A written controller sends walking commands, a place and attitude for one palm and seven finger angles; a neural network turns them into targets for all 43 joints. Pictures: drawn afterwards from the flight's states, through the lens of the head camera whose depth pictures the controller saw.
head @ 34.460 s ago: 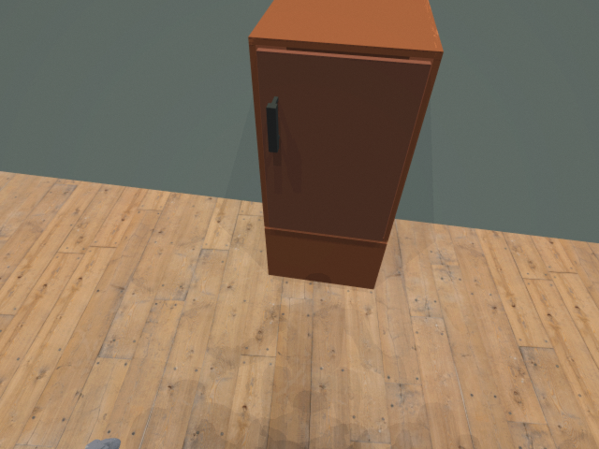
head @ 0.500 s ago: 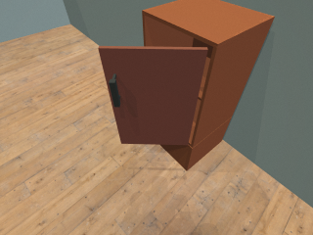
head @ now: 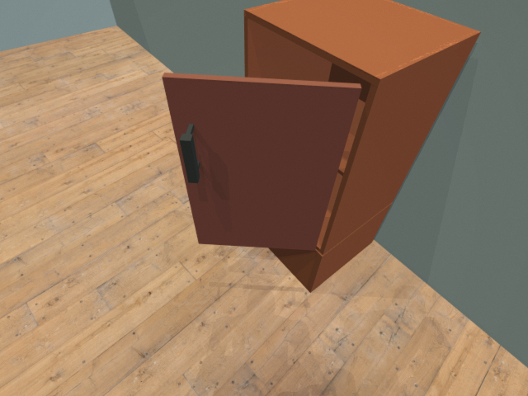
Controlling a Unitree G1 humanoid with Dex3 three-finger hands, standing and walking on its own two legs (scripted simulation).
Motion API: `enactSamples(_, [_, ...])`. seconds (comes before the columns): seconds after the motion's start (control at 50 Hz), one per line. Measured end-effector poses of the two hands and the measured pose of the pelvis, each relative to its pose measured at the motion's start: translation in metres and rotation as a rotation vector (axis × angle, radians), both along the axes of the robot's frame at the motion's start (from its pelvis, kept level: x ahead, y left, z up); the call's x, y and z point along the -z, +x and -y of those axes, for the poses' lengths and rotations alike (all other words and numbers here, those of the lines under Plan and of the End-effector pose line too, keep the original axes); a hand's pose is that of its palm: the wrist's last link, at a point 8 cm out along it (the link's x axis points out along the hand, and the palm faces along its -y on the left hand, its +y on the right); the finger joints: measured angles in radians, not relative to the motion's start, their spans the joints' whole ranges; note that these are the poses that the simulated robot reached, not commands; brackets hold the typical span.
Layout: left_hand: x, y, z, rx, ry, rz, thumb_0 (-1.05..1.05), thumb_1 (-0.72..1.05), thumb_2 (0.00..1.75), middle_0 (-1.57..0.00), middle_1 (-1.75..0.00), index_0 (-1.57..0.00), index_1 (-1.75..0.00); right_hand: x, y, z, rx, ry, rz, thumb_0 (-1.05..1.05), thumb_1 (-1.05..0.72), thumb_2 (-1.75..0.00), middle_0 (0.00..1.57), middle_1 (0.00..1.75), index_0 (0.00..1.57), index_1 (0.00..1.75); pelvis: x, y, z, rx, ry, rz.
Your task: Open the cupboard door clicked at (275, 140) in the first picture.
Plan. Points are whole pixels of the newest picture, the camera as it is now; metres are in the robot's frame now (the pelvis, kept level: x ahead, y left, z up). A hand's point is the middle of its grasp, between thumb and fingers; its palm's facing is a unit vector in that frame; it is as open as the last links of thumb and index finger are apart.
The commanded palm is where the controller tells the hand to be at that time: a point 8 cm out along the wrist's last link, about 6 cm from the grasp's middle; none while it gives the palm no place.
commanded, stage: shuffle to correct the standing spot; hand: left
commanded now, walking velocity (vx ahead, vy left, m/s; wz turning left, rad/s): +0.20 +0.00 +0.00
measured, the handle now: (192, 153) +0.61 +0.21 -0.01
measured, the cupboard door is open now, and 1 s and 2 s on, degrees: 48 48 48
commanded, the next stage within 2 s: come to a stop and stand still in 0.04 s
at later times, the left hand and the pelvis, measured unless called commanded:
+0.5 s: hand (171, 374) +0.19 +0.18 -0.17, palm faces +0.00 -0.97 -0.26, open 7.3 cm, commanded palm none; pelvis +0.10 -0.02 -0.01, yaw +0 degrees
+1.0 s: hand out of the picture +0.07 +0.19 -0.17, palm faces +0.11 -0.97 -0.20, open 7.4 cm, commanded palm none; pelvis +0.04 +0.00 +0.01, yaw +2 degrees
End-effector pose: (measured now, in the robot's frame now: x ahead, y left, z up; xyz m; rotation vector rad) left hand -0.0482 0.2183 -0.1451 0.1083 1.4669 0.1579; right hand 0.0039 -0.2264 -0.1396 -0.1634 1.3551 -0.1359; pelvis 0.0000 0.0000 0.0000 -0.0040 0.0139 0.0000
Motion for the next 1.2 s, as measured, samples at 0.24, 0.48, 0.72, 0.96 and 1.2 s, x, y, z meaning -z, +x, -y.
enactSamples(0.24, [0.003,0.064,-0.017,0.013,-0.009,-0.044,0.01,0.90,0.90,-0.20,-0.30,-0.20,-0.30,-0.012,0.046,-0.022,0.025,-0.037,0.027,0.00,-0.91,-0.89,0.20,0.30,0.19,0.30,-0.004,0.056,-0.016,0.009,-0.008,0.004])
enactSamples(0.48, [-0.012,0.222,-0.008,0.096,0.086,0.245,0.01,0.92,0.90,-0.20,-0.29,-0.20,-0.30,0.009,0.037,-0.014,0.082,0.052,-0.177,0.00,-0.91,-0.89,0.20,0.30,0.20,0.30,0.002,0.095,0.013,-0.003,0.019,0.021])
enactSamples(0.72, [-0.017,0.210,0.015,0.061,0.067,0.286,0.01,0.91,0.90,-0.20,-0.30,-0.20,-0.30,-0.001,0.119,0.035,0.008,-0.017,0.040,0.00,-0.91,-0.89,0.20,0.30,0.19,0.30,-0.003,0.075,0.025,-0.022,0.037,0.013])
enactSamples(0.96, [-0.005,0.126,-0.020,-0.020,0.041,0.188,0.01,0.91,0.90,-0.20,-0.30,-0.20,-0.30,-0.019,0.079,-0.001,-0.024,-0.037,0.093,0.00,-0.92,-0.89,0.20,0.30,0.19,0.30,-0.007,0.044,0.002,-0.028,0.017,0.027])
enactSamples(1.2, [-0.019,0.051,0.005,-0.018,0.048,0.049,0.01,0.91,0.90,-0.19,-0.29,-0.20,-0.30,0.000,0.029,0.001,0.002,0.027,-0.008,0.01,-0.93,-0.89,0.20,0.30,0.20,0.30,-0.011,0.023,0.008,-0.024,0.019,0.015])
